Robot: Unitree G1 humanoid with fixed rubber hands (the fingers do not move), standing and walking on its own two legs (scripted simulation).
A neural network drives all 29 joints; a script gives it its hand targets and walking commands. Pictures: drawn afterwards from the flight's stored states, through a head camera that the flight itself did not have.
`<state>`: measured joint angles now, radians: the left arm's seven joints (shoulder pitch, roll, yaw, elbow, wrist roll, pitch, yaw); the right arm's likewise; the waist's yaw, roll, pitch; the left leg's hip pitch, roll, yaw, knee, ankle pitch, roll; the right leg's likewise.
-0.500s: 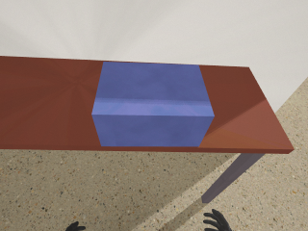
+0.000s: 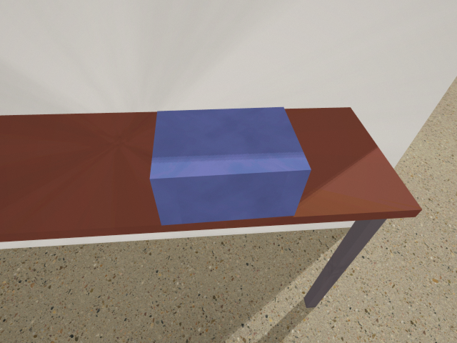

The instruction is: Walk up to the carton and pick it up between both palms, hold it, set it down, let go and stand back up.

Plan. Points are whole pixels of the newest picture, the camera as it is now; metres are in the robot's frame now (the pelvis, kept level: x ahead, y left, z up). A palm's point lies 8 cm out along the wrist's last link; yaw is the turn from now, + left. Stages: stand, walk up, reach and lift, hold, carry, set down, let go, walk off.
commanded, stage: walk up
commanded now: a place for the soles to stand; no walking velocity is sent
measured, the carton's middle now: (225, 163) +0.48 +0.01 +0.06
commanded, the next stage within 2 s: stand in 0.66 s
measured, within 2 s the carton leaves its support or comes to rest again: neither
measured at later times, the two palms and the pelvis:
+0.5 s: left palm out of the picture +0.07 +0.21 -0.12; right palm out of the picture +0.06 -0.23 -0.13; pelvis +0.00 +0.00 +0.00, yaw -1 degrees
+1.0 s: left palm out of the picture +0.11 +0.19 -0.12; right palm out of the picture +0.08 -0.24 -0.12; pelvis +0.01 -0.02 +0.00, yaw +1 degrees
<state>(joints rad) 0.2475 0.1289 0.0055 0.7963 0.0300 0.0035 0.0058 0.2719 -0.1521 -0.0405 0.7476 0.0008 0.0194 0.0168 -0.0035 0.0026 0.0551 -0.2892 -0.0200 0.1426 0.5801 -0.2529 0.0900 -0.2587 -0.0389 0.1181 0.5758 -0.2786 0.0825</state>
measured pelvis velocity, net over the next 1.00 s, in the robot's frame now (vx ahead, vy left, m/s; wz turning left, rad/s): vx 0.01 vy -0.02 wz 0.01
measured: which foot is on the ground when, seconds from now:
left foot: down 0.00-1.00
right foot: down 0.00-1.00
